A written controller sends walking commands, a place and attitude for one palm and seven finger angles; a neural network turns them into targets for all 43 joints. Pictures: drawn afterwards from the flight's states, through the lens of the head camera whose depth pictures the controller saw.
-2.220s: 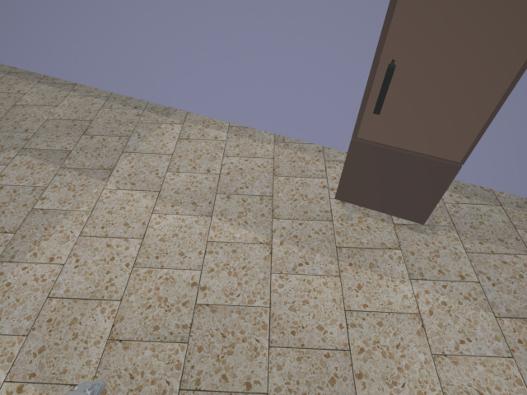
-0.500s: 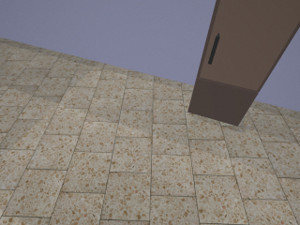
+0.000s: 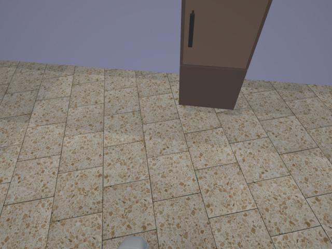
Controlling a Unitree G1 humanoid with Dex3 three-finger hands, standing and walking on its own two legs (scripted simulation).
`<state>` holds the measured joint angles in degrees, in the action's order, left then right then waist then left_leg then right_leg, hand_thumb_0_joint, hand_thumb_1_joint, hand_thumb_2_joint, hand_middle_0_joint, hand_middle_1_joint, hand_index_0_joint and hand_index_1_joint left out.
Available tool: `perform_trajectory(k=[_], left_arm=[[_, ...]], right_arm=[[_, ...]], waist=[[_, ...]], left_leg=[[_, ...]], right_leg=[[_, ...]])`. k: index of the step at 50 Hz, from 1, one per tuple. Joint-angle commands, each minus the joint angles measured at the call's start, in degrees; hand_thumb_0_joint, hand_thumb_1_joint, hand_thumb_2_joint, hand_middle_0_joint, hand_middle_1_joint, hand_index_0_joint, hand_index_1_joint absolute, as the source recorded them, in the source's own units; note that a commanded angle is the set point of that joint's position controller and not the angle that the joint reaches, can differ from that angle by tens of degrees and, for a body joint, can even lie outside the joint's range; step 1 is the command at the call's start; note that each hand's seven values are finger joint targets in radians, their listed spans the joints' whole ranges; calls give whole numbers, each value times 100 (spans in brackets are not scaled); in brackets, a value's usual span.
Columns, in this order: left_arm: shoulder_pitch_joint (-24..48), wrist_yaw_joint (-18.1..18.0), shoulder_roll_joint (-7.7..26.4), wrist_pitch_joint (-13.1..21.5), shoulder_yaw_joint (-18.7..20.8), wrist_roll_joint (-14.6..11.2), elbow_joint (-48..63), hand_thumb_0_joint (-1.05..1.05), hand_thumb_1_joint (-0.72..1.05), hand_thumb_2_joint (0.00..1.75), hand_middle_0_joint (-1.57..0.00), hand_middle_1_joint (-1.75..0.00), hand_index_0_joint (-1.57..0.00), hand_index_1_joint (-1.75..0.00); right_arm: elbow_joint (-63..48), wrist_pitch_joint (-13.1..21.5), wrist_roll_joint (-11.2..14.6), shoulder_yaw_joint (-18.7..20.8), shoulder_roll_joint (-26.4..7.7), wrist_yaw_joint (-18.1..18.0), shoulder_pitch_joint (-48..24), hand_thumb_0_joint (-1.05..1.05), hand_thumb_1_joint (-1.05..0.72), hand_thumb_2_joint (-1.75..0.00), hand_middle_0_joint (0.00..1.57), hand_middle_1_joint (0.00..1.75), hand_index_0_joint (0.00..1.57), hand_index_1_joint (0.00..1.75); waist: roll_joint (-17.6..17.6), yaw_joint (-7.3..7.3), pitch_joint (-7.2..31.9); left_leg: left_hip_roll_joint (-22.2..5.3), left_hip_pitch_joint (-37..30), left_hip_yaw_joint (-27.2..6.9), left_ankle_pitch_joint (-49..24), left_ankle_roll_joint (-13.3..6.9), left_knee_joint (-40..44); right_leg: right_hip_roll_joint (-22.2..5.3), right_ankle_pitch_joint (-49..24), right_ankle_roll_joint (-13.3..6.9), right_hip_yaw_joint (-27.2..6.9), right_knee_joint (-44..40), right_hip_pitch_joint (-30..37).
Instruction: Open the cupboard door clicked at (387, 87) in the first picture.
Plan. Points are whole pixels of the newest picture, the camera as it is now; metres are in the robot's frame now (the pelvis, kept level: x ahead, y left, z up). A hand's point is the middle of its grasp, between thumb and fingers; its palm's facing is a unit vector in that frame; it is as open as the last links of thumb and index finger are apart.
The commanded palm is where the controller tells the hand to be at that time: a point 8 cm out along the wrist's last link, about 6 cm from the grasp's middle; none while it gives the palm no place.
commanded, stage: walk to a spot facing it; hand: left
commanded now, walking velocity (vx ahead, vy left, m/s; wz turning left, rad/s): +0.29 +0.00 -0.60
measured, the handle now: (191, 29) +1.19 -0.04 -0.10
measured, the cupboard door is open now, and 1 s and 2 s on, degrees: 0 0 0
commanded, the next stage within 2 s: turn to face it in 1.22 s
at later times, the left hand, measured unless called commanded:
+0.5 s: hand (97, 210) +0.23 +0.24 -0.17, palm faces -0.26 -0.95 -0.19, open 7.4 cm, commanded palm none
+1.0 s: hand (160, 149) +0.46 +0.07 -0.18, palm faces -0.58 -0.79 -0.20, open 7.3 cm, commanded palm none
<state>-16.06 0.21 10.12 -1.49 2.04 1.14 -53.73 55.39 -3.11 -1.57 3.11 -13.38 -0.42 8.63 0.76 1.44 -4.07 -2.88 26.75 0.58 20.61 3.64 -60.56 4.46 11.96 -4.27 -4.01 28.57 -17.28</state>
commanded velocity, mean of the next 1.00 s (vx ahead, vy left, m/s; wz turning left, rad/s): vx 0.27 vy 0.00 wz -0.60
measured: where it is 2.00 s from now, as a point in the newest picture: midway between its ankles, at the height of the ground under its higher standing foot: (196, 205)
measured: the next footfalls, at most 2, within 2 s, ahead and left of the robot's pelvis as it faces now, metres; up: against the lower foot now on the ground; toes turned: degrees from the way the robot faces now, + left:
left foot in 0.26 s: +0.07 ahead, +0.16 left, +0.00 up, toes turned -8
right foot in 0.74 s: +0.28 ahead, -0.14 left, +0.00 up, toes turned -34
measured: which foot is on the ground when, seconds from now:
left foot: up 0.00-0.24, down 0.26-0.74, up 0.76-1.00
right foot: down 0.00-0.26, up 0.28-0.72, down 0.74-1.00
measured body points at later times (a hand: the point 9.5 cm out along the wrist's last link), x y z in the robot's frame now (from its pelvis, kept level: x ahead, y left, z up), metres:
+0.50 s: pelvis +0.10 +0.05 +0.01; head +0.12 +0.08 +0.45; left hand +0.25 +0.29 -0.15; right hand +0.03 -0.19 -0.12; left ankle +0.03 +0.16 -0.74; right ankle +0.09 -0.12 -0.64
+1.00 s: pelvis +0.29 -0.04 -0.01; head +0.33 -0.06 +0.44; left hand +0.50 +0.11 -0.16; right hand +0.21 -0.28 -0.15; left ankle +0.43 +0.06 -0.69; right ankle +0.24 -0.12 -0.74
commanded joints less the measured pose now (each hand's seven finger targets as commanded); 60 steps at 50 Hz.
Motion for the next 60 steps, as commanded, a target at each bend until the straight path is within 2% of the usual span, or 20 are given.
perform_trajectory(k=[1, 8, 11, 12, 13, 14, 19, 29, 32, 34, 35, 36, 37, 38, 41, 44, 54, 55, 57, 60], left_arm=[[-331, -27, 1339, 215, 410, 7, 305, 0, 90, 90, -20, -30, -20, -30], [-300, 1, 1411, 216, 456, 41, 347, 0, 90, 90, -20, -30, -20, -30], [231, 27, 1362, 168, 457, -1, 509, 0, 90, 90, -20, -30, -20, -30], [276, 72, 1067, 166, 394, -26, 615, 0, 90, 90, -20, -30, -20, -30], [386, 153, 718, 186, 340, -63, 789, 0, 90, 90, -20, -30, -20, -30], [741, 186, 951, 251, 407, -1, 958, 0, 90, 90, -20, -30, -20, -30], [339, 346, 698, 102, 403, 107, 472, 0, 90, 90, -20, -30, -20, -30], [1900, 381, 330, 75, 155, 62, 761, 0, 90, 90, -20, -30, -20, -30], [1701, 359, 417, 143, 162, 64, 685, 0, 90, 90, -20, -30, -20, -30], [814, 292, 711, 207, 254, 79, 432, 0, 90, 90, -20, -30, -20, -30], [-19, 257, 960, 275, 346, 96, 192, 0, 90, 90, -20, -30, -20, -30], [-738, 195, 1539, 321, 460, 94, 4, 0, 90, 90, -20, -30, -20, -30], [-1210, 122, 1963, 363, 534, -38, -84, 0, 90, 90, -20, -30, -20, -30], [-941, 50, 1961, 332, 549, -127, 20, 0, 90, 90, -20, -30, -20, -30], [177, -58, 1333, 371, 385, -58, 297, 0, 90, 90, -20, -30, -20, -30], [624, -67, 1221, 441, 370, 57, 309, 0, 90, 90, -20, -30, -20, -30], [270, -2, 1296, 279, 461, -8, 325, 0, 90, 90, -20, -30, -20, -30], [326, -25, 1168, 249, 454, -33, 379, 0, 90, 90, -20, -30, -20, -30], [-10, 48, 626, 242, 351, -107, 546, 0, 90, 90, -20, -30, -20, -30], [360, 100, 802, 164, 428, 31, 542, 0, 90, 90, -20, -30, -20, -30]], right_arm=[[-600, 276, 5, 149, -574, 20, -263, 0, -90, -90, 20, 30, 20, 30], [-772, 455, 83, 126, -487, 11, -193, 0, -90, -90, 20, 30, 20, 30], [-526, 563, 124, 126, -564, -70, 732, 0, -90, -90, 20, 30, 20, 30], [-422, 607, 107, 199, -920, -142, 1121, 0, -90, -90, 20, 30, 20, 30], [-419, 597, 29, 327, -1553, -157, 1448, 0, -90, -90, 20, 30, 20, 30], [-517, 583, 70, 299, -1581, -145, 1335, 0, -90, -90, 20, 30, 20, 30], [-447, 756, 56, -22, -607, -149, 929, 0, -90, -90, 20, 30, 20, 30], [276, 787, -5, -71, -413, -227, 2285, 0, -90, -90, 20, 30, 20, 30], [343, 751, 16, -3, -594, -223, 2264, 0, -90, -90, 20, 30, 20, 30], [295, 747, 62, 72, -803, -197, 2077, 0, -90, -90, 20, 30, 20, 30], [194, 739, 98, 58, -836, -165, 1861, 0, -90, -90, 20, 30, 20, 30], [70, 732, 209, 12, -572, -82, 1826, 0, -90, -90, 20, 30, 20, 30], [-158, 793, 247, -8, -241, -113, 1767, 0, -90, -90, 20, 30, 20, 30], [-312, 816, 169, 39, -460, -120, 1295, 0, -90, -90, 20, 30, 20, 30], [-307, 643, 38, 36, -360, -80, 929, 0, -90, -90, 20, 30, 20, 30], [-198, 463, 10, 19, -78, -46, 1481, 0, -90, -90, 20, 30, 20, 30], [-634, 579, 95, 69, -284, -46, 347, 0, -90, -90, 20, 30, 20, 30], [-518, 615, 75, 97, -443, -93, 729, 0, -90, -90, 20, 30, 20, 30], [-451, 578, -20, 256, -1419, -99, 1473, 0, -90, -90, 20, 30, 20, 30], [-644, 538, 3, 109, -842, -98, 619, 0, -90, -90, 20, 30, 20, 30]], waist=[[-756, 126, 571], [-1071, 163, 598], [-766, -326, 745], [110, -527, 808], [1750, -711, 630], [1293, -667, 155], [643, -70, -330], [770, -531, -573], [869, -343, -206], [939, 108, 395], [893, 534, 860], [15, 831, 1446], [-835, 749, 2145], [-381, 769, 1806], [170, 71, 580], [-3, -449, 716], [-774, -196, 541], [-506, -391, 747], [1753, -553, 1388], [946, -362, 356]], left_leg=[[-88, 609, -64, 25, 30, 452], [222, -371, -18, 306, -132, 2157], [283, -2453, 46, -300, -262, 3749], [-490, -3685, -684, 381, -440, 4326], [-2084, -3949, -2642, 1946, -918, 5132], [-2774, -3049, -3066, 2331, -1305, 5429], [-1348, -2103, -439, -628, -725, 5131], [-1341, -3256, 850, -4311, -755, 4515], [-1386, -3376, 1298, -6281, -751, 3732], [-1449, -3124, 1418, -6988, -633, 2450], [-1433, -2347, 1459, -6134, -463, 1258], [-1071, -616, 1474, -2877, -272, -570], [-173, 948, 1031, 1383, -27, -2645], [-430, 1167, 104, 852, -196, -2540], [-925, 862, -66, 203, -95, -1763], [-839, 118, 155, 136, 29, -559], [-128, -937, 517, -635, 65, 2552], [-262, -1817, 430, -1104, 19, 3333], [-2855, -3395, -1933, -2778, -1103, 4005], [-2473, -1911, -1122, -1768, -1107, 4336]], right_leg=[[-1428, 1547, -629, -2301, -1636, 954], [-1235, 1372, -684, -2536, -1543, 561], [-716, 1472, -297, -2109, -816, -735], [-273, 1786, -25, -1589, -7, -1925], [267, 2114, 272, -499, 1669, -3052], [-368, 1821, 409, -92, 2443, -3092], [-669, 30, 621, 243, 3987, -2609], [-649, -199, 466, 1227, 2118, -2642], [-218, 77, 160, 1595, 1188, -1525], [-52, 121, -55, 1579, 765, -159], [-128, -194, -196, 1448, 314, 1338], [-1311, -588, -689, 51, 130, 3163], [-2947, -1970, -1493, -2829, -281, 4032], [-2788, -1899, -1432, -2434, -692, 3236], [-2310, -991, -1119, -1629, -1072, 942], [-1762, -1268, -854, -711, -1015, -51], [-1282, -1709, -418, -1137, -103, 67], [-1032, -1549, -197, -946, 449, -201], [-31, 2585, 489, 431, 3274, -1823], [-698, 1913, 611, 325, 4453, -2029]])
